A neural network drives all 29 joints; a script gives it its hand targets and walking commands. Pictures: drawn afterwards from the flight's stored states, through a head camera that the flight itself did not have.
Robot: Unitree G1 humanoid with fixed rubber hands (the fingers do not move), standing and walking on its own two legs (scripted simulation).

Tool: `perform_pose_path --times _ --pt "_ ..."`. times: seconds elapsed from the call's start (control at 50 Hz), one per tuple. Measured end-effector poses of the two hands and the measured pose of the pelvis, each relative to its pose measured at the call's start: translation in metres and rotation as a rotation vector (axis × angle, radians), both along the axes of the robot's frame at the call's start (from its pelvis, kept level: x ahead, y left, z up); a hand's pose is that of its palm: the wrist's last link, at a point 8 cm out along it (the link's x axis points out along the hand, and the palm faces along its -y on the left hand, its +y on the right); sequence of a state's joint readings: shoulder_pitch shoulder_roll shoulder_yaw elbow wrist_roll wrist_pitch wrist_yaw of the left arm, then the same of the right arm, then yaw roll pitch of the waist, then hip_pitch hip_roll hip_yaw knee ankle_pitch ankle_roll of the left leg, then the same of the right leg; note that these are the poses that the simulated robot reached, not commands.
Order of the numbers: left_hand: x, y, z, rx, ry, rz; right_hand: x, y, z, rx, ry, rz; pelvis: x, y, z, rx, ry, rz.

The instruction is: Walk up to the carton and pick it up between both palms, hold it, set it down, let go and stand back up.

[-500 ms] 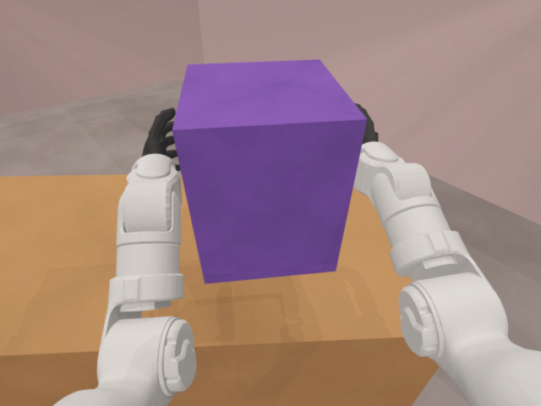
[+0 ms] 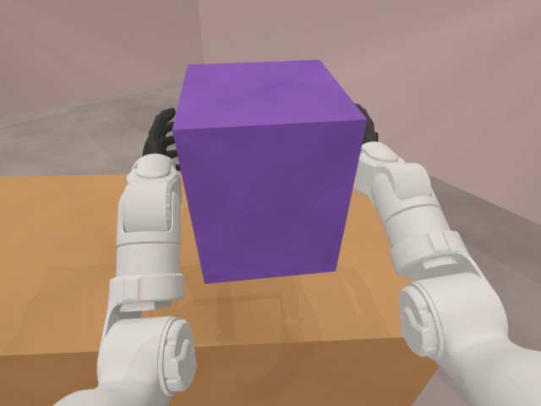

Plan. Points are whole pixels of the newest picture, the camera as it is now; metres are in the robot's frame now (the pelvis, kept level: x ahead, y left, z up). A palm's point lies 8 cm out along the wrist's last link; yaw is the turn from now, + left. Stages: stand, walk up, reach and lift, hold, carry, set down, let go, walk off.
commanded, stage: hold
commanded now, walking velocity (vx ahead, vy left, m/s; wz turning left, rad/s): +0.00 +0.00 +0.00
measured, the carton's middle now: (263, 170) +0.39 +0.00 +0.22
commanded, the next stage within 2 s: set down in 0.20 s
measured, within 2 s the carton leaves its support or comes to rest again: neither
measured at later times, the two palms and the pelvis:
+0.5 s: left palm (156, 155) +0.37 +0.15 +0.26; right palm (363, 144) +0.38 -0.14 +0.26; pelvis +0.00 +0.00 +0.00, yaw +0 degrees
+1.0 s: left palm (174, 168) +0.42 +0.14 +0.21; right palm (353, 187) +0.39 -0.15 +0.17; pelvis +0.02 +0.00 +0.00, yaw +0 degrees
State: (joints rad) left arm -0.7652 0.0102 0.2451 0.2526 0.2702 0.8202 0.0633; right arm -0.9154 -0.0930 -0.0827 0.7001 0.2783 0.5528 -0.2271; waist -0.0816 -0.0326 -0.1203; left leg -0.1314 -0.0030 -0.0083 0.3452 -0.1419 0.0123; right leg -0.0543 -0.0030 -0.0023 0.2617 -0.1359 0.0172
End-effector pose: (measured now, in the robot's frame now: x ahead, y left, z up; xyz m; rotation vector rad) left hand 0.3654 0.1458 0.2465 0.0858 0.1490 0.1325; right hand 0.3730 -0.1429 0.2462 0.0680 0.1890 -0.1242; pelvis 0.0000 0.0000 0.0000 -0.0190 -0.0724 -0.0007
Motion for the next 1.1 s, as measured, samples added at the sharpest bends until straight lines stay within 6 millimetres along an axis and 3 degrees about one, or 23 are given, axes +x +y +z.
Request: perform_pose_path --times 0.44,0.54,0.6,0.76,0.92,1.0,1.1 --pt "0.001 0.000 0.004 -0.002 -0.030 -0.004 0.001 0.000 0.004 0.009 -0.030 -0.001 0.000 0.000 0.000 0.000 0.000 0.000" --pt "0.008 0.001 0.014 -0.021 -0.103 -0.020 0.005 0.000 0.019 -0.036 -0.114 -0.004 0.002 0.000 0.000 0.000 0.002 0.000" --pt "0.017 0.002 0.008 -0.031 -0.085 -0.043 0.010 0.000 0.019 -0.053 -0.145 -0.017 0.004 0.000 0.000 0.000 0.005 0.000" --pt "0.040 -0.001 -0.030 -0.026 0.010 -0.085 0.027 -0.003 -0.019 -0.051 -0.146 -0.038 0.009 -0.001 0.000 0.002 0.005 0.000" --pt "0.055 -0.006 -0.042 -0.013 0.019 -0.101 0.027 -0.006 -0.070 -0.044 -0.120 -0.077 0.015 -0.002 0.000 0.003 0.003 0.000" --pt "0.053 -0.008 -0.040 -0.001 0.006 -0.112 0.021 -0.007 -0.075 -0.032 -0.128 -0.095 0.016 -0.002 0.000 0.003 -0.005 0.000" --pt "0.045 -0.008 -0.031 0.000 -0.024 -0.118 0.013 -0.006 -0.066 -0.027 -0.156 -0.102 0.013 -0.002 0.000 0.003 -0.027 0.001"
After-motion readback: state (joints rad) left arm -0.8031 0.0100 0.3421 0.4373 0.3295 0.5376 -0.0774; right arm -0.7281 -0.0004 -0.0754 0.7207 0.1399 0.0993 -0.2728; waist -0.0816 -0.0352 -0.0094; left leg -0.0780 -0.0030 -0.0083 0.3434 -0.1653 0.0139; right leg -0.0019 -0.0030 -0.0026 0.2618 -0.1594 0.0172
